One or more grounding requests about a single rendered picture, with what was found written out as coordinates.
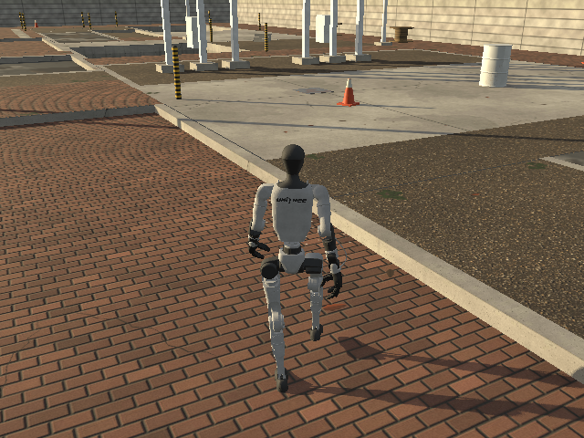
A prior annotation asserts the left robot forearm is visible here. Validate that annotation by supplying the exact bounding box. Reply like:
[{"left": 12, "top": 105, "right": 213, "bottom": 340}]
[{"left": 247, "top": 218, "right": 261, "bottom": 247}]

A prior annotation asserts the robot right upper arm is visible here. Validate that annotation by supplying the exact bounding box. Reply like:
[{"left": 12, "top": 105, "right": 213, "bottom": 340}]
[{"left": 311, "top": 184, "right": 331, "bottom": 237}]

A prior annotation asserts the left robot thigh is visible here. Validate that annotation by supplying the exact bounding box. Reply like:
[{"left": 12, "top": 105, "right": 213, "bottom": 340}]
[{"left": 260, "top": 256, "right": 285, "bottom": 332}]

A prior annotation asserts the right robot foot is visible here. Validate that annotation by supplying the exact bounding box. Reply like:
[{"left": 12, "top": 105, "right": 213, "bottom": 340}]
[{"left": 310, "top": 324, "right": 323, "bottom": 341}]

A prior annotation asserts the robot left upper arm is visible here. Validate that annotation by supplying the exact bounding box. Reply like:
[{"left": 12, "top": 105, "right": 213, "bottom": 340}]
[{"left": 251, "top": 183, "right": 274, "bottom": 232}]

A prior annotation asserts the right robot forearm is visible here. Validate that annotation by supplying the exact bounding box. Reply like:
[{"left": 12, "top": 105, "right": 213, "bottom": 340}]
[{"left": 322, "top": 223, "right": 341, "bottom": 274}]

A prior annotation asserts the right robot hand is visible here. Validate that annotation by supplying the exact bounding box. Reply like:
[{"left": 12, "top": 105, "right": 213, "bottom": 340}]
[{"left": 320, "top": 272, "right": 342, "bottom": 299}]

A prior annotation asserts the left robot hand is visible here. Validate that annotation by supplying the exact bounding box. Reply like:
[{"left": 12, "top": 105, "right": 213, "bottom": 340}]
[{"left": 248, "top": 242, "right": 270, "bottom": 259}]

